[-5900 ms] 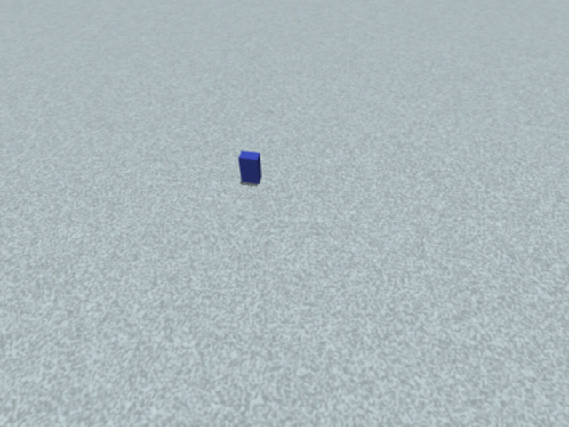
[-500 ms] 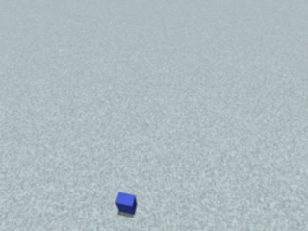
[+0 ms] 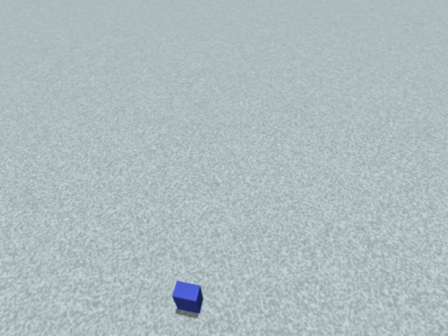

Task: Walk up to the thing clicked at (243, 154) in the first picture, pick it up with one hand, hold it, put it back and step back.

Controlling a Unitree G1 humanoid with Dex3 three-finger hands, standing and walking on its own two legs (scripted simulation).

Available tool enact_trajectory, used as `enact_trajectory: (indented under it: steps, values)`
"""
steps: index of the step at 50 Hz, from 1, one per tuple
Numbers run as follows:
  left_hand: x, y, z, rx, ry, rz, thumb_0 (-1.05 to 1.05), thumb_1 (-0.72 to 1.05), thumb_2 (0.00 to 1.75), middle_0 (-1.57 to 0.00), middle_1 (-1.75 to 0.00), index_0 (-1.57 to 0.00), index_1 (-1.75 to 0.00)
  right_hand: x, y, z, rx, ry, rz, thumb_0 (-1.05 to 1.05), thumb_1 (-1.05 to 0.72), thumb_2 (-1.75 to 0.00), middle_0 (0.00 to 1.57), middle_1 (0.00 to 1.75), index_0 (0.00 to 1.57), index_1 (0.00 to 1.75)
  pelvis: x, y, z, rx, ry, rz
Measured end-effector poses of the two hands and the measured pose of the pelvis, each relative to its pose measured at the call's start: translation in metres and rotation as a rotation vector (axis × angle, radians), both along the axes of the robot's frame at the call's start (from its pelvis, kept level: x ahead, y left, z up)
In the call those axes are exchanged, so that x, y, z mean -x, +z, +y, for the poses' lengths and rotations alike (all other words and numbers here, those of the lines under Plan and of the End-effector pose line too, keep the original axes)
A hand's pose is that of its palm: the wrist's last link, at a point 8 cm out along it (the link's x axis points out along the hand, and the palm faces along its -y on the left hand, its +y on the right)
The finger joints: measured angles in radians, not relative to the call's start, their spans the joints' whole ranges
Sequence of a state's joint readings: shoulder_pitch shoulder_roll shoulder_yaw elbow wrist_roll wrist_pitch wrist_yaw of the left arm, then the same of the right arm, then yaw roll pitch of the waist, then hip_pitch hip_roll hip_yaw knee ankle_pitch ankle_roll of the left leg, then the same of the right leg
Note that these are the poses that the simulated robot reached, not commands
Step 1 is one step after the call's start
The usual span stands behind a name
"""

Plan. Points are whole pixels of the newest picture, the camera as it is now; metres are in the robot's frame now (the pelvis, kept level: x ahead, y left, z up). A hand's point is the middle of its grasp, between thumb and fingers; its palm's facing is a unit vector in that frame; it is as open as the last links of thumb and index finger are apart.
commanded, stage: stand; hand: left
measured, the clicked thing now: (188, 297) +0.42 +0.18 -0.70
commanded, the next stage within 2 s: none
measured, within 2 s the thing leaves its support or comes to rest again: neither
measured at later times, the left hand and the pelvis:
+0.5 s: hand out of the picture +0.06 +0.25 -0.16, palm faces -0.01 -0.94 -0.33, open 7.4 cm; pelvis +0.00 +0.00 +0.00, yaw +1 degrees
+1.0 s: hand out of the picture +0.07 +0.26 -0.16, palm faces -0.01 -0.94 -0.34, open 7.4 cm; pelvis +0.01 +0.00 +0.00, yaw +1 degrees
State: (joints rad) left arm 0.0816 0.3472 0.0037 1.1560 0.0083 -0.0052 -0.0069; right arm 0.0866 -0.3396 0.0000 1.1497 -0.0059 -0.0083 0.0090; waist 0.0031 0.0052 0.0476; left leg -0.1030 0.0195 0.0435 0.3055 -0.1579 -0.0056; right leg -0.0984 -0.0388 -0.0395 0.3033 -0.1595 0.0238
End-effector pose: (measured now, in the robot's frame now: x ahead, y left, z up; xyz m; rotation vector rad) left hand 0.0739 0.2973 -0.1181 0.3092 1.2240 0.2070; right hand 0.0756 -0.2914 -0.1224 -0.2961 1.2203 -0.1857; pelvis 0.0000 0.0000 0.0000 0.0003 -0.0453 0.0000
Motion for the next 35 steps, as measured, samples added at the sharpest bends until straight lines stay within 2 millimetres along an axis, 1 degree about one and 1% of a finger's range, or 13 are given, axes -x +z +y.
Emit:
enact_trajectory:
  steps: [11,16,26,35]
  values:
    - [0.017,-0.004,-0.001,0.006,0.009,0.028,0.01,0.90,0.89,-0.20,-0.30,-0.20,-0.30,0.007,0.002,-0.004,0.010,0.005,0.017,0.01,-0.91,-0.90,0.20,0.30,0.20,0.30,0.003,0.000,-0.001,0.002,0.006,0.001]
    - [0.022,-0.006,-0.001,0.011,0.012,0.036,0.01,0.90,0.89,-0.20,-0.30,-0.20,-0.30,0.010,0.003,-0.005,0.017,0.005,0.023,0.01,-0.91,-0.90,0.20,0.30,0.20,0.30,0.004,0.000,-0.001,0.002,0.008,0.001]
    - [0.022,-0.006,-0.001,0.013,0.010,0.035,0.01,0.90,0.89,-0.20,-0.30,-0.20,-0.30,0.010,0.002,-0.004,0.017,0.007,0.025,0.01,-0.91,-0.90,0.20,0.30,0.20,0.30,0.003,0.000,0.001,0.003,0.010,0.004]
    - [0.019,-0.005,0.002,0.007,0.013,0.039,0.01,0.90,0.89,-0.20,-0.30,-0.20,-0.30,0.007,0.000,-0.001,0.011,0.012,0.037,0.01,-0.91,-0.90,0.20,0.30,0.20,0.30,-0.001,0.000,0.001,0.001,0.013,0.011]
